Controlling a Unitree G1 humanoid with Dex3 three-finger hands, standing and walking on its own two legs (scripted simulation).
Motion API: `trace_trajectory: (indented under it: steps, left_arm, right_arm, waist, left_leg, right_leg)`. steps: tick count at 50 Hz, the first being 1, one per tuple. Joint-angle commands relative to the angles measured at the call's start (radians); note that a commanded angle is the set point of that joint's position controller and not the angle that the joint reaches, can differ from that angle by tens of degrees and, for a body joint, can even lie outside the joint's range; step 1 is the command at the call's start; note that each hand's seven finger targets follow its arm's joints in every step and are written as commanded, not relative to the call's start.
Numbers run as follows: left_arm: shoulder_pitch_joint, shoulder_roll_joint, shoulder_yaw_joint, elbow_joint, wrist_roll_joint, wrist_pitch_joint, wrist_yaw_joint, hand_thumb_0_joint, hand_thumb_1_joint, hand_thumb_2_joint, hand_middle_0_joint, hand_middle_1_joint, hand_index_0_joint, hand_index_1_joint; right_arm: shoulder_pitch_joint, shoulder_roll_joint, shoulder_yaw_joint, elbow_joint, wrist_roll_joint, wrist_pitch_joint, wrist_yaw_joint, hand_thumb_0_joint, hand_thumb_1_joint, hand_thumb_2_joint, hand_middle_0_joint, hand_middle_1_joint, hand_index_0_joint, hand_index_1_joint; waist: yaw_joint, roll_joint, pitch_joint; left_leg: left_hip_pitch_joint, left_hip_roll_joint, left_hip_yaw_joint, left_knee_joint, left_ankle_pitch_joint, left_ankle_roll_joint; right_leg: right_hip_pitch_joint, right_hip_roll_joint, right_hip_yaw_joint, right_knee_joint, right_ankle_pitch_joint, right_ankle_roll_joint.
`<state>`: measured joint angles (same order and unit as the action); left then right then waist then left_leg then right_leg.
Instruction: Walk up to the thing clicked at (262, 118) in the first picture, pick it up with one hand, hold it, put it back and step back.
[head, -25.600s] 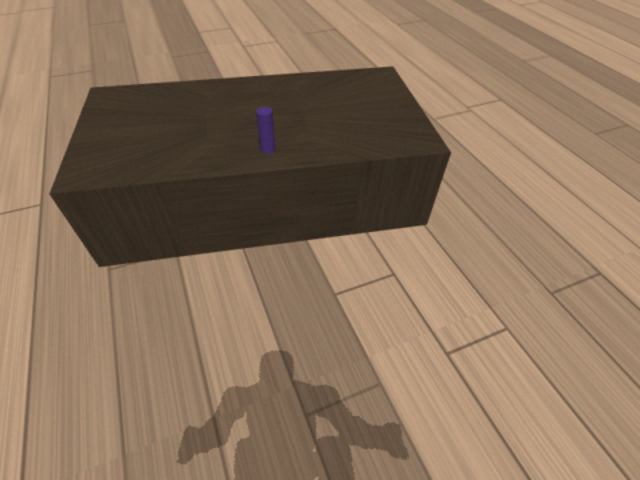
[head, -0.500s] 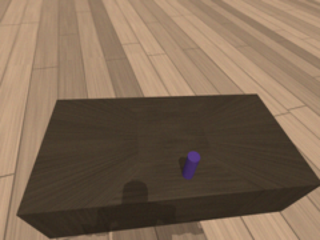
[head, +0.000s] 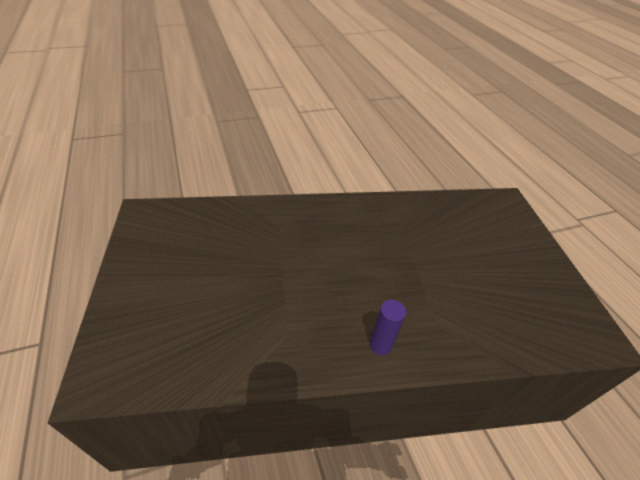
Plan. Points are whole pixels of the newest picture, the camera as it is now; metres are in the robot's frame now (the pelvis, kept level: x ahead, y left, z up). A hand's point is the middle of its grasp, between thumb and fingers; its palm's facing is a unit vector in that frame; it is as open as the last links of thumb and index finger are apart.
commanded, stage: home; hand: right
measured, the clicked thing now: (386, 328) +0.51 -0.19 -0.31
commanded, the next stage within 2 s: stand in 0.50 s
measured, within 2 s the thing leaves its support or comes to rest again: neither
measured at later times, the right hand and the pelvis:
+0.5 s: hand out of the picture +0.07 -0.25 -0.15, palm faces -0.01 +0.93 -0.37, open 17.3 cm; pelvis +0.01 +0.00 +0.00, yaw +0 degrees
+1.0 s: hand out of the picture +0.09 -0.24 -0.15, palm faces -0.01 +0.93 -0.36, open 10.3 cm; pelvis +0.02 +0.01 +0.00, yaw +0 degrees
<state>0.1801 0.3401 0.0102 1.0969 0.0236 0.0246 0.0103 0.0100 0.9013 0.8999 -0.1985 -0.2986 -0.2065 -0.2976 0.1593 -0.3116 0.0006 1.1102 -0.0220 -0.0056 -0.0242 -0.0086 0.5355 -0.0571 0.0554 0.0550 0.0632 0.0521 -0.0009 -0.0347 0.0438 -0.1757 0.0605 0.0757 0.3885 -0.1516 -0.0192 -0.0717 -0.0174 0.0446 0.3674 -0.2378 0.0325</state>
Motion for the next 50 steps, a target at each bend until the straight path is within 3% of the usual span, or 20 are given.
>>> trace_trajectory:
  steps: [1, 5, 9, 12, 16, 18, 22, 25, 30, 32, 33, 38, 41, 44, 48, 50]
  left_arm:
    - [-0.031, 0.168, 0.033, -0.05, 0.005, -0.022, 0.007, 0.0, 0.897, 0.902, -0.201, -0.3, -0.2, -0.301]
    - [-0.04, 0.178, 0.03, -0.041, 0.003, -0.027, 0.01, 0.0, 0.897, 0.902, -0.201, -0.3, -0.2, -0.301]
    - [-0.035, 0.185, 0.031, -0.035, -0.001, -0.023, 0.008, 0.0, 0.897, 0.902, -0.201, -0.3, -0.2, -0.301]
    - [-0.015, 0.18, 0.03, -0.027, 0.002, -0.023, 0.007, 0.0, 0.897, 0.902, -0.201, -0.3, -0.2, -0.301]
    - [-0.03, 0.194, 0.031, -0.026, 0.002, -0.03, 0.009, 0.0, 0.897, 0.902, -0.201, -0.3, -0.2, -0.301]
    - [-0.035, 0.193, 0.032, -0.029, 0.0, -0.029, 0.008, 0.0, 0.897, 0.902, -0.201, -0.3, -0.2, -0.301]
    - [-0.04, 0.191, 0.03, -0.033, -0.003, -0.035, 0.009, 0.0, 0.897, 0.902, -0.201, -0.3, -0.2, -0.301]
    - [-0.041, 0.191, 0.028, -0.027, -0.004, -0.032, 0.009, 0.0, 0.897, 0.902, -0.201, -0.3, -0.2, -0.3]
    - [-0.049, 0.194, 0.029, -0.03, -0.003, -0.035, 0.009, 0.0, 0.897, 0.902, -0.201, -0.299, -0.2, -0.3]
    - [-0.058, 0.202, 0.032, -0.032, -0.004, -0.034, 0.009, 0.0, 0.9, 0.9, -0.2, -0.3, -0.2, -0.301]
    - [-0.059, 0.199, 0.032, -0.031, -0.005, -0.033, 0.009, 0.0, 0.9, 0.9, -0.2, -0.3, -0.2, -0.301]
    - [-0.057, 0.192, 0.029, -0.033, -0.004, -0.034, 0.006, 0.0, 0.9, 0.9, -0.2, -0.3, -0.2, -0.301]
    - [-0.072, 0.199, 0.031, -0.039, -0.005, -0.037, 0.007, 0.0, 0.9, 0.9, -0.2, -0.3, -0.2, -0.301]
    - [-0.073, 0.197, 0.032, -0.039, -0.006, -0.037, 0.007, 0.0, 0.9, 0.9, -0.2, -0.3, -0.2, -0.301]
    - [-0.07, 0.199, 0.031, -0.035, -0.006, -0.037, 0.006, 0.0, 0.9, 0.9, -0.2, -0.3, -0.2, -0.301]
    - [-0.068, 0.198, 0.031, -0.036, -0.006, -0.037, 0.006, 0.0, 0.9, 0.9, -0.2, -0.3, -0.2, -0.301]
  right_arm:
    - [-0.048, -0.227, -0.043, -0.043, 0.001, -0.017, -0.012, 0.0, 0.548, -0.054, 0.052, 0.052, 0.052, 0.052]
    - [-0.043, -0.217, -0.037, -0.034, 0.005, -0.015, -0.008, 0.0, 0.552, -0.052, 0.052, 0.052, 0.052, 0.052]
    - [-0.052, -0.233, -0.04, -0.029, 0.005, -0.013, -0.007, 0.0, 0.537, -0.06, 0.053, 0.054, 0.053, 0.054]
    - [-0.066, -0.243, -0.041, -0.033, 0.006, -0.014, -0.007, 0.0, 0.525, -0.067, 0.054, 0.056, 0.054, 0.056]
    - [-0.061, -0.229, -0.039, -0.029, 0.008, -0.013, -0.002, 0.0, 0.543, -0.056, 0.053, 0.053, 0.053, 0.053]
    - [-0.059, -0.238, -0.041, -0.025, 0.008, -0.014, -0.004, 0.0, 0.535, -0.061, 0.053, 0.055, 0.053, 0.055]
    - [-0.066, -0.234, -0.038, -0.029, 0.01, -0.019, -0.002, 0.0, 0.548, -0.053, 0.052, 0.052, 0.052, 0.052]
    - [-0.067, -0.232, -0.038, -0.021, 0.012, -0.019, -0.002, 0.0, 0.531, -0.064, 0.054, 0.055, 0.054, 0.055]
    - [-0.075, -0.24, -0.04, -0.024, 0.012, -0.017, 0.0, 0.0, 0.544, -0.056, 0.053, 0.053, 0.053, 0.053]
    - [-0.069, -0.239, -0.04, -0.022, 0.012, -0.018, 0.0, 0.0, 0.384, -0.216, 0.2, 0.213, 0.2, 0.213]
    - [-0.075, -0.244, -0.041, -0.021, 0.012, -0.017, 0.0, 0.0, 0.304, -0.296, 0.2, 0.293, 0.2, 0.293]
    - [-0.089, -0.249, -0.045, -0.023, 0.012, -0.017, 0.002, 0.0, -0.096, -0.696, 0.2, 0.3, 0.2, 0.3]
    - [-0.082, -0.239, -0.044, -0.023, 0.012, -0.023, 0.003, 0.0, -0.336, -0.9, 0.2, 0.3, 0.2, 0.3]
    - [-0.093, -0.243, -0.046, -0.023, 0.013, -0.023, 0.003, 0.0, -0.576, -0.9, 0.2, 0.3, 0.2, 0.3]
    - [-0.099, -0.246, -0.048, -0.021, 0.011, -0.02, 0.004, 0.0, -0.896, -0.9, 0.2, 0.3, 0.2, 0.3]
    - [-0.096, -0.249, -0.048, -0.021, 0.013, -0.022, 0.004, 0.0, -0.9, -0.9, 0.2, 0.3, 0.2, 0.3]
  waist:
    - [-0.005, 0.043, -0.025]
    - [-0.012, 0.009, -0.025]
    - [-0.007, 0.044, -0.003]
    - [-0.001, 0.06, -0.006]
    - [-0.009, 0.008, -0.021]
    - [-0.008, 0.036, -0.023]
    - [-0.008, 0.027, -0.059]
    - [-0.009, 0.032, -0.044]
    - [-0.008, 0.026, -0.052]
    - [-0.012, 0.037, -0.047]
    - [-0.01, 0.042, -0.037]
    - [-0.005, 0.043, -0.043]
    - [-0.01, 0.033, -0.076]
    - [-0.006, 0.041, -0.088]
    - [-0.007, 0.017, -0.069]
    - [-0.005, 0.042, -0.066]
  left_leg:
    - [0.101, 0.079, -0.103, -0.078, -0.054, 0.027]
    - [0.096, 0.074, -0.095, -0.07, -0.002, 0.028]
    - [0.065, 0.077, -0.11, -0.103, -0.101, 0.027]
    - [0.065, 0.084, -0.12, -0.113, -0.108, 0.032]
    - [0.092, 0.074, -0.102, -0.08, -0.029, 0.031]
    - [0.081, 0.076, -0.107, -0.088, -0.055, 0.032]
    - [0.112, 0.08, -0.095, -0.061, 0.093, 0.038]
    - [0.116, 0.079, -0.097, -0.066, 0.069, 0.034]
    - [0.114, 0.08, -0.094, -0.059, 0.102, 0.036]
    - [0.101, 0.078, -0.095, -0.071, 0.078, 0.035]
    - [0.093, 0.078, -0.1, -0.08, 0.064, 0.034]
    - [0.107, 0.08, -0.103, -0.082, 0.057, 0.035]
    - [0.117, 0.083, -0.098, -0.07, 0.146, 0.034]
    - [0.133, 0.087, -0.099, -0.066, 0.178, 0.039]
    - [0.123, 0.081, -0.099, -0.075, 0.111, 0.037]
    - [0.132, 0.084, -0.099, -0.075, 0.143, 0.037]
  right_leg:
    - [-0.133, -0.07, 0.061, -0.1, 0.052, -0.039]
    - [-0.116, -0.078, 0.066, -0.107, 0.077, -0.037]
    - [-0.135, -0.067, 0.054, -0.095, 0.031, -0.038]
    - [-0.129, -0.069, 0.051, -0.092, 0.051, -0.039]
    - [-0.131, -0.082, 0.064, -0.11, 0.055, -0.04]
    - [-0.122, -0.081, 0.059, -0.101, 0.06, -0.044]
    - [-0.087, -0.093, 0.061, -0.095, 0.162, -0.042]
    - [-0.102, -0.091, 0.058, -0.101, 0.131, -0.041]
    - [-0.079, -0.096, 0.056, -0.108, 0.161, -0.037]
    - [-0.079, -0.096, 0.054, -0.112, 0.142, -0.038]
    - [-0.078, -0.094, 0.052, -0.108, 0.134, -0.039]
    - [-0.089, -0.096, 0.05, -0.116, 0.121, -0.039]
    - [-0.058, -0.101, 0.045, -0.103, 0.172, -0.039]
    - [-0.049, -0.102, 0.04, -0.097, 0.189, -0.04]
    - [-0.066, -0.101, 0.041, -0.11, 0.149, -0.039]
    - [-0.071, -0.103, 0.043, -0.11, 0.173, -0.039]
